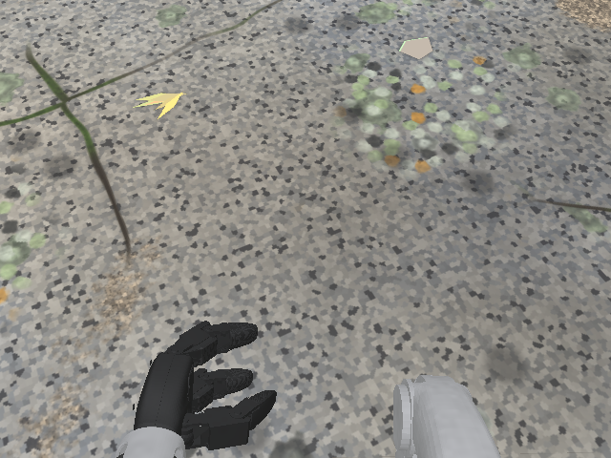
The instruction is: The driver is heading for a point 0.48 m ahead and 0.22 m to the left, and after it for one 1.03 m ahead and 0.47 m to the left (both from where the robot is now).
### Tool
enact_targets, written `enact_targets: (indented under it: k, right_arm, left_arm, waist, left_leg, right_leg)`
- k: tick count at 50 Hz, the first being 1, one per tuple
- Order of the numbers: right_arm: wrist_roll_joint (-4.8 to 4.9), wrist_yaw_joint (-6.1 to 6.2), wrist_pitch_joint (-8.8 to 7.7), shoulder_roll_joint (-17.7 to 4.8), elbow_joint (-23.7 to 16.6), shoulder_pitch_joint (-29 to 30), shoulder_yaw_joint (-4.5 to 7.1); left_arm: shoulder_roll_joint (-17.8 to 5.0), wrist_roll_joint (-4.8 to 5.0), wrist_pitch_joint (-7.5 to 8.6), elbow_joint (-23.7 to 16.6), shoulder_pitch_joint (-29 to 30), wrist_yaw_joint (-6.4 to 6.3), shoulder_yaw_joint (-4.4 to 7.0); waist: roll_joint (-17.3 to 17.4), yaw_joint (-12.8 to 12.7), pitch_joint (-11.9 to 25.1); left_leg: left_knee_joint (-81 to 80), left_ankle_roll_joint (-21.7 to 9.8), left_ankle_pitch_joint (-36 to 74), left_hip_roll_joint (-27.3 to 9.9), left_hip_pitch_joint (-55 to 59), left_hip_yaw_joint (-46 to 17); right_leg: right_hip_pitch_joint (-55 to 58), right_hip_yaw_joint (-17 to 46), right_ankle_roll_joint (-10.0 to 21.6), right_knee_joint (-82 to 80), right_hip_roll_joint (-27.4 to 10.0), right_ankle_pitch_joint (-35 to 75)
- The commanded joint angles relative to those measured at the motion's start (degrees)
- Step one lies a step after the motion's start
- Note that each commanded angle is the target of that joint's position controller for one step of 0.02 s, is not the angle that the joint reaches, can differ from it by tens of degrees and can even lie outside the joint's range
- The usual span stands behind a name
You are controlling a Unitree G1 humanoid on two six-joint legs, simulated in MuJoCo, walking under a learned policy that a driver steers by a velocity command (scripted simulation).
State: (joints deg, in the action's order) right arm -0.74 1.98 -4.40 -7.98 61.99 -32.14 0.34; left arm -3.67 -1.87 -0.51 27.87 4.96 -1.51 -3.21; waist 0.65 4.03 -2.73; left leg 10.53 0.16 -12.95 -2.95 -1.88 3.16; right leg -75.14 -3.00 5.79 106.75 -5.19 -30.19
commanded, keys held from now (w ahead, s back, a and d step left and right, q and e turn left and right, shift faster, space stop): q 1.00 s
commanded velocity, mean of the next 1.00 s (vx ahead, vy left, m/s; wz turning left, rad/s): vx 0.06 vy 0.00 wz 0.49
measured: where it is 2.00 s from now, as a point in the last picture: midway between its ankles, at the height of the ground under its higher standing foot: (213, 430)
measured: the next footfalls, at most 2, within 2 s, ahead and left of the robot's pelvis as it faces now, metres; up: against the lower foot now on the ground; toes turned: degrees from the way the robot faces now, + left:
right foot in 0.08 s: +0.23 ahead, -0.14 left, +0.19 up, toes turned -4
left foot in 0.70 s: +0.24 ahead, +0.06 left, +0.19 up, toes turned +30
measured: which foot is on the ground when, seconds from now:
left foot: down 0.00-0.10, up 0.12-0.68, down 0.70-1.00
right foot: up 0.00-0.06, down 0.08-0.70, up 0.72-1.00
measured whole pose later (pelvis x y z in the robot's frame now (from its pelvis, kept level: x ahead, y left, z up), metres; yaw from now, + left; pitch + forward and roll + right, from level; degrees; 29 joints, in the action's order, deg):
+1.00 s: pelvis +0.22 -0.04 +0.18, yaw +33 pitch +2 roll -1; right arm -1.0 0.5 -0.5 -13.3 35.5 -15.1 3.5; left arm -14.3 -1.7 -3.3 35.1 -6.4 -1.4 3.3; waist -2.0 1.9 -1.8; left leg 25.6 -3.8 -10.3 3.2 -17.0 -2.4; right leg -33.0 2.8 -2.8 62.0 -2.1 -18.7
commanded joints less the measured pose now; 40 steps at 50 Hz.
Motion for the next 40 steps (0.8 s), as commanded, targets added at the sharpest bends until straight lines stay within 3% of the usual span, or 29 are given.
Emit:
enact_targets:
  k: [1,2,3,4,5,6,7,8,9,10,12,13,15,16,17,18,19,21,23,28,32,33,34,35,36,37,38,39,40]
  right_arm:
    - [0.14,0.65,0.71,-11.71,-5.49,2.14,2.17]
    - [0.54,0.08,0.60,-14.82,-6.62,2.18,2.97]
    - [1.61,-1.06,0.24,-17.66,-7.55,3.42,4.02]
    - [2.26,-2.34,-0.72,-19.87,-9.22,7.11,5.20]
    - [4.09,-3.65,-1.57,-13.68,-16.02,10.00,4.29]
    - [1.36,-4.81,-0.82,-10.32,-16.58,10.37,4.61]
    - [-0.12,-4.02,0.57,-4.12,-18.23,8.66,4.20]
    - [-0.87,-2.74,2.94,-2.98,-19.99,11.14,4.03]
    - [-1.90,-0.93,5.04,-2.13,-21.04,12.66,4.04]
    - [-2.72,0.38,6.73,-1.92,-21.34,11.58,3.92]
    - [-2.16,1.60,8.34,-1.76,-21.53,10.57,3.58]
    - [-1.60,1.66,7.88,-1.11,-22.82,11.16,3.17]
    - [-1.64,1.79,7.31,-1.26,-24.44,14.11,2.93]
    - [-1.85,1.49,7.04,-3.82,-25.35,13.54,3.49]
    - [-1.30,1.21,6.89,-4.28,-26.51,16.93,3.60]
    - [-0.86,0.85,7.07,-5.03,-27.02,19.69,3.83]
    - [-0.95,0.37,7.49,-6.45,-26.37,18.67,4.33]
    - [-1.12,-0.32,8.09,-6.36,-26.72,20.72,4.44]
    - [-1.45,-1.02,8.59,-6.36,-26.70,22.22,4.66]
    - [-0.91,-3.51,8.60,-6.46,-29.01,28.37,4.93]
    - [0.18,-4.60,7.51,-6.95,-30.14,28.74,4.86]
    - [0.25,-4.59,6.93,-6.86,-29.97,27.67,4.84]
    - [0.01,-4.22,6.17,-6.48,-29.14,25.13,4.71]
    - [-0.72,-3.51,5.13,-7.70,-27.36,19.85,5.22]
    - [-1.48,-3.13,4.36,-12.73,-26.75,13.88,6.72]
    - [-0.23,-2.64,4.92,-19.82,-26.88,10.33,8.97]
    - [0.80,-2.22,4.91,-17.58,-27.95,9.62,8.36]
    - [0.45,-1.27,5.08,-16.12,-29.38,13.12,7.41]
    - [-0.38,-0.52,5.36,-14.33,-30.62,17.45,6.46]
  left_arm:
    - [0.74,1.69,0.01,-4.26,-0.60,1.21,-0.58]
    - [-0.10,2.30,-0.26,-1.82,-6.70,0.93,0.30]
    - [-4.28,2.77,0.01,0.83,-15.87,0.53,2.19]
    - [-10.40,1.67,0.73,1.82,-24.22,-0.06,4.81]
    - [-18.23,0.13,1.61,3.56,-29.40,-0.38,6.98]
    - [-21.16,0.37,-0.35,3.99,-25.89,-0.78,8.27]
    - [-18.60,0.69,-0.55,2.94,-15.84,-0.05,8.19]
    - [-13.71,0.82,-0.95,4.15,-9.34,-0.18,6.84]
    - [-7.52,0.73,-0.98,7.11,-6.09,-0.57,5.25]
    - [-4.09,0.53,-0.53,8.86,-5.10,-0.96,4.12]
    - [-3.74,-0.14,1.25,11.51,-5.94,-0.50,4.27]
    - [-5.12,-0.51,2.01,13.97,-9.31,-0.19,4.74]
    - [-6.19,-0.28,3.08,15.72,-13.08,-0.36,5.43]
    - [-7.76,-0.48,3.51,15.19,-14.16,-0.07,5.60]
    - [-8.31,-0.37,3.45,14.49,-13.94,-0.86,5.75]
    - [-8.77,-0.20,3.25,14.40,-15.20,-1.43,5.77]
    - [-9.91,0.19,3.66,12.94,-15.21,-1.89,5.79]
    - [-11.10,0.74,3.93,12.36,-17.43,-2.40,6.12]
    - [-11.13,0.24,3.71,11.08,-18.71,-2.32,6.20]
    - [-13.97,-0.28,1.26,8.23,-21.44,-1.99,7.32]
    - [-17.39,-0.68,-0.93,8.68,-24.56,-1.40,8.68]
    - [-18.09,-0.32,-1.21,9.18,-24.82,-1.17,8.96]
    - [-18.74,0.30,-1.47,9.93,-24.68,-0.81,9.19]
    - [-18.44,0.87,-1.34,10.99,-25.80,-0.29,9.17]
    - [-16.94,1.44,-1.08,8.86,-23.01,-0.08,8.89]
    - [-14.52,1.35,-1.14,2.46,-15.81,-0.06,8.10]
    - [-14.90,0.43,-1.83,3.37,-15.48,-0.15,8.11]
    - [-14.29,0.62,-1.79,3.72,-15.53,-0.12,7.86]
    - [-13.70,0.69,-1.49,3.84,-14.54,-0.28,7.66]
  waist:
    - [4.78,-3.60,8.56]
    - [9.27,-6.52,16.25]
    - [11.65,-11.25,21.55]
    - [13.62,-16.73,26.34]
    - [-10.96,-17.56,31.75]
    - [-20.73,-15.14,36.14]
    - [-15.50,-8.66,29.18]
    - [-10.34,-4.55,18.87]
    - [-8.57,-1.53,5.38]
    - [-9.74,1.35,-0.03]
    - [-6.64,2.37,-0.16]
    - [-6.81,2.69,-0.67]
    - [-3.91,1.88,1.00]
    - [-4.25,2.26,1.76]
    - [-5.24,1.03,2.41]
    - [-3.79,-0.26,3.10]
    - [-4.59,-1.33,5.97]
    - [-5.30,-2.80,5.50]
    - [-4.24,-3.87,5.03]
    - [-8.67,-7.73,2.25]
    - [-10.33,-9.56,1.73]
    - [-10.00,-9.02,2.09]
    - [-7.61,-6.88,2.68]
    - [-2.47,-3.93,5.27]
    - [4.84,0.06,7.46]
    - [17.08,2.11,8.05]
    - [7.31,2.02,10.92]
    - [4.72,0.52,9.27]
    - [4.30,-1.32,6.87]
  left_leg:
    - [-8.36,-10.50,43.19,-7.76,-10.15,-2.55]
    - [-1.66,-9.97,75.51,-9.55,-5.65,-1.54]
    - [9.72,-7.92,90.25,-9.33,-0.42,-1.91]
    - [27.07,-5.06,89.62,-7.95,-3.15,-2.40]
    - [49.86,-1.01,45.21,1.35,-20.56,-1.88]
    - [77.94,-0.43,-3.18,10.54,-25.59,-8.57]
    - [91.23,-0.79,-3.54,8.42,-33.32,-16.17]
    - [91.31,-1.23,-1.51,4.72,-37.37,-10.16]
    - [87.88,-1.61,-0.91,2.90,-40.70,-8.49]
    - [87.55,-1.72,-0.51,2.77,-41.36,-8.13]
    - [93.85,-2.78,2.08,4.58,-43.45,-6.72]
    - [91.53,-2.91,2.10,4.32,-47.22,-6.75]
    - [88.75,-2.09,4.56,4.33,-50.19,-7.91]
    - [81.45,-1.63,5.39,4.63,-49.19,-4.86]
    - [74.52,-0.47,6.23,4.38,-47.07,-4.30]
    - [70.64,0.04,7.52,4.42,-46.48,-3.49]
    - [67.39,0.18,7.39,2.61,-43.90,-1.93]
    - [63.04,0.08,8.43,1.11,-42.83,-1.15]
    - [57.50,-0.04,7.87,0.73,-40.98,-0.70]
    - [42.85,-0.14,-0.32,0.93,-35.68,3.59]
    - [32.09,-2.03,-13.82,2.55,-29.03,7.72]
    - [27.89,-2.54,-12.53,3.09,-26.87,7.99]
    - [20.16,-2.93,-4.74,3.65,-21.86,7.77]
    - [13.95,-3.41,1.98,4.05,-11.95,4.03]
    - [12.85,-6.25,12.41,-4.37,1.56,-9.68]
    - [12.44,-16.05,32.02,-15.05,6.73,-29.85]
    - [11.54,-19.45,32.30,-18.28,6.92,-30.37]
    - [10.24,-19.93,26.54,-17.73,2.61,-26.74]
    - [9.13,-17.81,20.23,-14.30,-1.14,-23.41]
  right_leg:
    - [35.20,-5.58,1.06,-25.22,2.62,-2.18]
    - [44.71,-6.88,1.76,-25.18,6.36,1.00]
    - [52.28,-5.01,2.22,-33.58,8.59,4.45]
    - [62.25,5.01,3.46,-40.15,5.10,5.39]
    - [74.07,31.86,8.35,-57.81,-13.84,27.83]
    - [69.50,52.18,11.43,-78.93,-18.40,29.58]
    - [61.59,48.47,10.55,-79.64,-20.96,19.49]
    - [52.13,40.78,8.82,-77.59,-18.97,6.23]
    - [41.42,30.80,4.92,-74.82,-15.74,-3.80]
    - [36.05,23.81,2.52,-73.62,-12.62,-5.72]
    - [35.52,17.36,1.51,-74.45,-12.54,1.26]
    - [39.64,13.58,1.06,-75.93,-12.36,6.80]
    - [45.38,9.93,0.34,-76.97,-13.29,19.54]
    - [48.26,5.80,1.07,-79.92,-12.90,25.58]
    - [50.29,3.06,1.58,-81.97,-13.47,30.65]
    - [53.00,0.33,1.96,-83.72,-12.06,29.37]
    - [57.44,-0.17,3.31,-85.53,-14.68,34.45]
    - [61.93,-2.04,4.37,-86.68,-14.84,34.61]
    - [65.23,-4.27,3.90,-87.23,-13.91,30.14]
    - [69.53,-7.17,3.09,-87.71,-15.66,18.10]
    - [72.76,-8.86,1.84,-82.88,-16.47,29.34]
    - [73.50,-9.28,1.02,-80.85,-16.53,32.72]
    - [72.31,-10.99,-0.75,-77.30,-15.59,35.10]
    - [67.73,-13.40,-3.08,-69.30,-13.03,37.35]
    - [52.14,-14.27,-6.39,-56.93,-9.04,25.41]
    - [35.64,-9.38,-9.99,-45.36,1.25,-7.06]
    - [34.67,0.61,-10.77,-36.60,0.63,-8.83]
    - [34.48,2.28,-10.93,-32.96,0.54,-4.87]
    - [34.51,3.99,-10.34,-34.14,-0.01,0.56]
